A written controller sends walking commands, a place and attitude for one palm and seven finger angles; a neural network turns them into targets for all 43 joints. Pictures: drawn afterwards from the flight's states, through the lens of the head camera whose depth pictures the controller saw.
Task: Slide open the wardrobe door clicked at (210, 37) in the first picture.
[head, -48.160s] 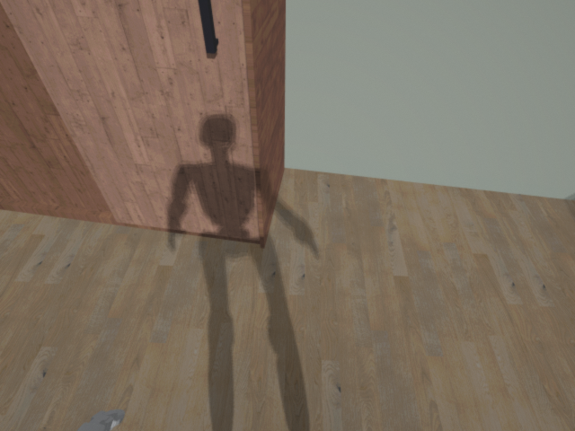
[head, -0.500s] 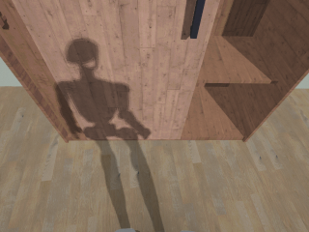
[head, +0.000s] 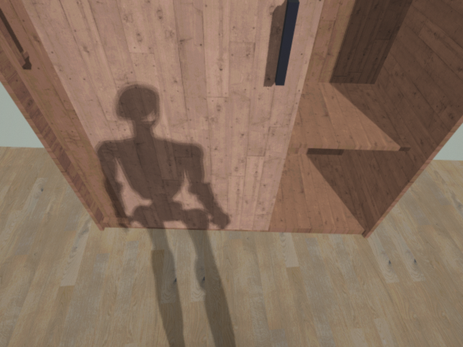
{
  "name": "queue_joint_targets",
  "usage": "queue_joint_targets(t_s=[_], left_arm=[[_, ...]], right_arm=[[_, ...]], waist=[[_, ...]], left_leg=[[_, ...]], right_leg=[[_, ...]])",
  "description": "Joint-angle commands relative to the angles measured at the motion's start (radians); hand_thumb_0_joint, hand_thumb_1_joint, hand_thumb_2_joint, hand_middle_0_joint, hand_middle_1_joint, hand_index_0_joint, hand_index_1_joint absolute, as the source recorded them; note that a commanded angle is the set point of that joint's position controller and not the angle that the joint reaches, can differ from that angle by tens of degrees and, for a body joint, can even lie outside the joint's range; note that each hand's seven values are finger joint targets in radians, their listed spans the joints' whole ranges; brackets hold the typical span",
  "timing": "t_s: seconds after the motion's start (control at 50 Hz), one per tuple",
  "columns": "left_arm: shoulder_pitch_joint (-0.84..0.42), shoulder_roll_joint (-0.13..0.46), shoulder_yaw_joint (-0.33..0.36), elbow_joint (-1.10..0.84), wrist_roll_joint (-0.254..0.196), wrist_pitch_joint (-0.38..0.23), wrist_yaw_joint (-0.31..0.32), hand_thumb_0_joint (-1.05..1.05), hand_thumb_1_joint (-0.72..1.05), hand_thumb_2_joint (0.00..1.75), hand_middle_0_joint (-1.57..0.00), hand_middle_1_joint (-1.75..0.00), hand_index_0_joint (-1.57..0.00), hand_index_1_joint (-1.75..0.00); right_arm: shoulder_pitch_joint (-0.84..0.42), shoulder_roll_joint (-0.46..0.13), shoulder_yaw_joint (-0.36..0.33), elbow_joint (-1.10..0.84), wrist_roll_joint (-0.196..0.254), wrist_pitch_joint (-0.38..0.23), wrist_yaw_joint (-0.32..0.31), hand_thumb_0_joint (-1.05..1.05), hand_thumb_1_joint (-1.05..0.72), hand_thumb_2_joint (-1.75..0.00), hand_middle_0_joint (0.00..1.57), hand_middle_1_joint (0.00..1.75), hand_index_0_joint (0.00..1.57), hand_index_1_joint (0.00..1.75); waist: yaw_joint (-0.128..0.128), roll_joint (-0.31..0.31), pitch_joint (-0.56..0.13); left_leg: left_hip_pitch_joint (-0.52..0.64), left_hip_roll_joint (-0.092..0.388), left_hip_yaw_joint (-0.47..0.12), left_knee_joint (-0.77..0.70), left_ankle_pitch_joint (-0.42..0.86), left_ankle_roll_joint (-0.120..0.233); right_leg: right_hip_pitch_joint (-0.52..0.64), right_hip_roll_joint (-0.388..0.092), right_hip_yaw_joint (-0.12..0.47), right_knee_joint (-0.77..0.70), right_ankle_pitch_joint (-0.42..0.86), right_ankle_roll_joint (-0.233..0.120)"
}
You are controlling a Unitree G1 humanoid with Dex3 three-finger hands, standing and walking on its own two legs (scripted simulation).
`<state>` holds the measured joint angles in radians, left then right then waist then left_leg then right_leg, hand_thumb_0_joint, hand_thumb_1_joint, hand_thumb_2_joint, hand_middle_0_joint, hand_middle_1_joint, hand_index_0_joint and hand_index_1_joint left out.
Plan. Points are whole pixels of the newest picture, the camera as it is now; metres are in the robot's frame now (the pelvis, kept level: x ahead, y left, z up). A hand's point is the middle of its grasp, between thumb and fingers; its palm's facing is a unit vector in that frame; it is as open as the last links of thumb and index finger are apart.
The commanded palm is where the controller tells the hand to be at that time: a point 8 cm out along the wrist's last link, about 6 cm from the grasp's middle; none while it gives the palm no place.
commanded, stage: let the arm hang, fingers relaxed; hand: right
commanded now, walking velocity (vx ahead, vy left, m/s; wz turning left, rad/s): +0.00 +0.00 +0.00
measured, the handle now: (284, 42) +0.72 -0.07 +0.19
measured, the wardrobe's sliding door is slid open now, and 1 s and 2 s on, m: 0.49 0.49 0.49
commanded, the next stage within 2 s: look to check the result in 0.20 s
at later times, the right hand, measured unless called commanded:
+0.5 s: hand out of the picture +0.01 -0.18 -0.18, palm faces +0.00 +0.98 -0.19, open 7.4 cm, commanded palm none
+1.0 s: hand out of the picture +0.02 -0.17 -0.18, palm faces -0.01 +0.98 -0.20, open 7.3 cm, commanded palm none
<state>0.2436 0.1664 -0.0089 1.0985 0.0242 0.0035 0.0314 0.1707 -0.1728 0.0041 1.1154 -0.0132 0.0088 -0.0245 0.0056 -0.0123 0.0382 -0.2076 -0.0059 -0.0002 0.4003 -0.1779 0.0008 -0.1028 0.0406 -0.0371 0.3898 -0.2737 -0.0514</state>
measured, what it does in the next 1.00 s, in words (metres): stands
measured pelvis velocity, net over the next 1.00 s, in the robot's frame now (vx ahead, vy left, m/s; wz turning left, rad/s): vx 0.00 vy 0.00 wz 0.02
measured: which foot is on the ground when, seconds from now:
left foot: down 0.00-1.00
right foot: down 0.00-1.00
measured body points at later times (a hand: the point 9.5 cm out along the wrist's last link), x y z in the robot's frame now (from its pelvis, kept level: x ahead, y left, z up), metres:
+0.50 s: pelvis +0.00 -0.01 +0.00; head +0.02 +0.00 +0.45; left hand -0.02 +0.21 -0.16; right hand +0.01 -0.23 -0.16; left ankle +0.02 +0.12 -0.74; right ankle -0.04 -0.08 -0.74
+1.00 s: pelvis +0.00 +0.00 +0.00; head +0.02 +0.00 +0.45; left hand -0.02 +0.23 -0.16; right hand +0.02 -0.22 -0.16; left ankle +0.02 +0.12 -0.74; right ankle -0.04 -0.08 -0.74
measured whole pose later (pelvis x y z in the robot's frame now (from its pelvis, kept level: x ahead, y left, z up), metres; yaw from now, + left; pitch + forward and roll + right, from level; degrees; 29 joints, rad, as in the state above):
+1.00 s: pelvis +0.00 +0.00 +0.00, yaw +1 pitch -1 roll +0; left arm 0.27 0.15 0.00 1.13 0.02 0.00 0.04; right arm 0.21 -0.16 0.00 1.15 -0.02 0.00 -0.03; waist 0.01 -0.01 0.06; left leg -0.21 -0.01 -0.01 0.42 -0.18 0.00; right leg -0.10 0.03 -0.05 0.40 -0.28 -0.05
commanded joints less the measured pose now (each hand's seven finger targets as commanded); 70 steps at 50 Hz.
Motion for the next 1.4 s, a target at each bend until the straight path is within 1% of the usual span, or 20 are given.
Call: queue_joint_targets(t_s=[0.0, 0.08, 0.12, 0.22, 0.32, 0.36, 0.4, 0.42, 0.46, 0.5, 0.6, 0.64, 0.68, 0.82, 0.86, 0.92, 1.0, 1.08, 1.22, 1.38], left_arm=[[0.062, 0.104, 0.018, -0.015, 0.000, -0.014, 0.015, 0.00, 0.90, 0.90, -0.20, -0.30, -0.20, -0.30], [0.077, 0.093, 0.018, -0.002, 0.000, -0.016, 0.017, 0.00, 0.90, 0.90, -0.20, -0.30, -0.20, -0.30], [0.086, 0.098, 0.021, 0.000, -0.003, -0.018, 0.019, 0.00, 0.90, 0.90, -0.20, -0.30, -0.20, -0.30], [0.097, 0.093, 0.021, 0.006, -0.004, -0.017, 0.021, 0.00, 0.90, 0.90, -0.20, -0.30, -0.20, -0.30], [0.110, 0.085, 0.021, 0.013, -0.005, -0.015, 0.022, 0.00, 0.90, 0.90, -0.20, -0.30, -0.20, -0.30], [0.114, 0.079, 0.019, 0.018, -0.003, -0.017, 0.023, 0.00, 0.90, 0.90, -0.20, -0.30, -0.20, -0.30], [0.113, 0.077, 0.020, 0.018, -0.003, -0.016, 0.023, 0.00, 0.90, 0.90, -0.20, -0.30, -0.20, -0.30], [0.114, 0.082, 0.021, 0.016, -0.005, -0.016, 0.022, 0.00, 0.90, 0.90, -0.20, -0.30, -0.20, -0.30], [0.119, 0.075, 0.020, 0.018, -0.004, -0.017, 0.024, 0.00, 0.90, 0.90, -0.20, -0.30, -0.20, -0.30], [0.118, 0.076, 0.021, 0.019, -0.003, -0.017, 0.024, 0.00, 0.90, 0.90, -0.20, -0.30, -0.20, -0.30], [0.116, 0.072, 0.022, 0.019, -0.003, -0.014, 0.021, 0.00, 0.90, 0.90, -0.20, -0.30, -0.20, -0.30], [0.117, 0.074, 0.022, 0.018, -0.004, -0.013, 0.019, 0.00, 0.90, 0.90, -0.20, -0.30, -0.20, -0.30], [0.118, 0.073, 0.022, 0.020, -0.004, -0.012, 0.019, 0.00, 0.90, 0.90, -0.20, -0.30, -0.20, -0.30], [0.111, 0.091, 0.027, 0.012, -0.005, -0.015, 0.018, 0.00, 0.90, 0.90, -0.20, -0.30, -0.20, -0.30], [0.111, 0.082, 0.025, 0.016, -0.003, -0.016, 0.018, 0.00, 0.90, 0.90, -0.20, -0.30, -0.20, -0.30], [0.107, 0.096, 0.028, 0.012, -0.006, -0.014, 0.017, 0.00, 0.90, 0.90, -0.20, -0.30, -0.20, -0.30], [0.102, 0.092, 0.026, 0.016, -0.003, -0.012, 0.016, 0.00, 0.90, 0.90, -0.20, -0.30, -0.20, -0.30], [0.099, 0.101, 0.028, 0.014, -0.002, -0.011, 0.014, 0.00, 0.90, 0.90, -0.20, -0.30, -0.20, -0.30], [0.083, 0.118, 0.031, 0.008, -0.004, -0.015, 0.014, 0.00, 0.90, 0.90, -0.20, -0.30, -0.20, -0.30], [0.076, 0.121, 0.029, 0.009, -0.003, -0.017, 0.015, 0.00, 0.90, 0.90, -0.20, -0.30, -0.20, -0.30]], right_arm=[[0.044, -0.095, -0.024, -0.023, 0.004, -0.015, -0.006, 0.00, -0.90, -0.90, 0.20, 0.30, 0.20, 0.30], [0.059, -0.084, -0.026, -0.013, 0.003, -0.015, -0.007, 0.00, -0.90, -0.90, 0.20, 0.30, 0.20, 0.30], [0.072, -0.088, -0.027, -0.013, 0.003, -0.018, -0.009, 0.00, -0.90, -0.90, 0.20, 0.30, 0.20, 0.30], [0.083, -0.081, -0.026, -0.006, 0.003, -0.016, -0.010, 0.00, -0.90, -0.90, 0.20, 0.30, 0.20, 0.30], [0.092, -0.071, -0.023, 0.002, 0.003, -0.016, -0.012, 0.00, -0.90, -0.90, 0.20, 0.30, 0.20, 0.30], [0.095, -0.064, -0.024, 0.004, 0.003, -0.015, -0.012, 0.00, -0.90, -0.90, 0.20, 0.30, 0.20, 0.30], [0.096, -0.062, -0.023, 0.006, 0.003, -0.014, -0.012, 0.00, -0.90, -0.90, 0.20, 0.30, 0.20, 0.30], [0.103, -0.066, -0.024, 0.006, 0.001, -0.016, -0.012, 0.00, -0.90, -0.90, 0.20, 0.30, 0.20, 0.30], [0.104, -0.059, -0.024, 0.009, 0.003, -0.015, -0.012, 0.00, -0.90, -0.90, 0.20, 0.30, 0.20, 0.30], [0.103, -0.058, -0.024, 0.009, 0.003, -0.015, -0.013, 0.00, -0.90, -0.90, 0.20, 0.30, 0.20, 0.30], [0.103, -0.060, -0.024, 0.008, 0.002, -0.017, -0.012, 0.00, -0.90, -0.90, 0.20, 0.30, 0.20, 0.30], [0.103, -0.064, -0.022, 0.008, 0.002, -0.019, -0.012, 0.00, -0.90, -0.90, 0.20, 0.30, 0.20, 0.30], [0.099, -0.061, -0.022, 0.007, 0.002, -0.019, -0.011, 0.00, -0.90, -0.90, 0.20, 0.30, 0.20, 0.30], [0.098, -0.079, -0.026, 0.000, 0.001, -0.024, -0.011, 0.00, -0.90, -0.90, 0.20, 0.30, 0.20, 0.30], [0.091, -0.077, -0.027, 0.000, 0.003, -0.024, -0.011, 0.00, -0.90, -0.90, 0.20, 0.30, 0.20, 0.30], [0.087, -0.088, -0.028, -0.003, 0.002, -0.026, -0.011, 0.00, -0.90, -0.90, 0.20, 0.30, 0.20, 0.30], [0.077, -0.084, -0.026, -0.003, 0.003, -0.023, -0.010, 0.00, -0.90, -0.90, 0.20, 0.30, 0.20, 0.30], [0.073, -0.091, -0.027, -0.005, 0.003, -0.024, -0.008, 0.00, -0.90, -0.90, 0.20, 0.30, 0.20, 0.30], [0.063, -0.108, -0.032, -0.012, 0.003, -0.027, -0.008, 0.00, -0.90, -0.90, 0.20, 0.30, 0.20, 0.30], [0.047, -0.109, -0.032, -0.011, 0.004, -0.027, -0.007, 0.00, -0.90, -0.90, 0.20, 0.30, 0.20, 0.30]], waist=[[0.001, -0.008, 0.015], [0.002, -0.017, 0.006], [0.001, -0.005, -0.020], [0.003, -0.011, -0.004], [0.006, 0.013, 0.023], [0.006, -0.007, 0.016], [0.006, -0.011, 0.034], [0.005, 0.004, 0.022], [0.006, -0.005, 0.010], [0.006, -0.001, 0.018], [0.007, 0.005, 0.037], [0.008, 0.027, 0.039], [0.009, 0.017, 0.050], [0.008, 0.011, 0.007], [0.009, 0.011, 0.001], [0.010, 0.023, 0.012], [0.010, 0.007, 0.038], [0.010, 0.016, 0.038], [0.009, 0.002, 0.002], [0.010, 0.006, -0.001]], left_leg=[[0.037, 0.091, -0.067, -0.022, 0.124, 0.028], [0.042, 0.091, -0.066, -0.016, 0.130, 0.028], [0.047, 0.091, -0.064, -0.006, 0.164, 0.029], [0.031, 0.089, -0.065, -0.005, 0.149, 0.029], [0.020, 0.087, -0.071, -0.009, 0.126, 0.028], [0.022, 0.088, -0.070, -0.004, 0.127, 0.029], [0.015, 0.086, -0.073, -0.005, 0.118, 0.029], [0.016, 0.086, -0.073, -0.007, 0.123, 0.028], [0.020, 0.087, -0.074, 0.000, 0.136, 0.029], [0.015, 0.087, -0.072, 0.000, 0.130, 0.029], [0.013, 0.091, -0.085, -0.017, 0.116, 0.031], [0.012, 0.094, -0.087, -0.024, 0.113, 0.030], [0.008, 0.091, -0.092, -0.029, 0.099, 0.031], [0.024, 0.093, -0.093, -0.025, 0.143, 0.034], [0.032, 0.096, -0.093, -0.025, 0.147, 0.035], [0.028, 0.095, -0.094, -0.032, 0.141, 0.035], [0.022, 0.094, -0.097, -0.043, 0.102, 0.035], [0.017, 0.094, -0.101, -0.056, 0.071, 0.035], [0.034, 0.096, -0.096, -0.047, 0.120, 0.037], [0.047, 0.100, -0.092, -0.041, 0.149, 0.037]], right_leg=[[-0.069, -0.148, 0.107, -0.095, 0.219, 0.007], [-0.063, -0.147, 0.101, -0.090, 0.227, 0.005], [-0.036, -0.147, 0.096, -0.072, 0.280, 0.005], [-0.032, -0.148, 0.095, -0.071, 0.274, 0.004], [-0.048, -0.148, 0.095, -0.077, 0.226, 0.003], [-0.043, -0.148, 0.097, -0.081, 0.233, 0.002], [-0.054, -0.148, 0.099, -0.087, 0.219, 0.002], [-0.043, -0.149, 0.094, -0.078, 0.227, 0.000], [-0.034, -0.149, 0.092, -0.077, 0.239, 0.001], [-0.038, -0.150, 0.093, -0.078, 0.233, 0.001], [-0.060, -0.143, 0.091, -0.080, 0.171, -0.001], [-0.062, -0.141, 0.088, -0.076, 0.153, -0.001], [-0.071, -0.141, 0.091, -0.084, 0.134, 0.000], [-0.045, -0.141, 0.086, -0.068, 0.175, 0.000], [-0.046, -0.142, 0.088, -0.071, 0.174, 0.000], [-0.049, -0.143, 0.088, -0.069, 0.165, 0.002], [-0.071, -0.143, 0.093, -0.087, 0.125, 0.004], [-0.073, -0.141, 0.095, -0.089, 0.096, 0.001], [-0.049, -0.145, 0.094, -0.080, 0.144, 0.003], [-0.048, -0.149, 0.098, -0.086, 0.174, 0.006]])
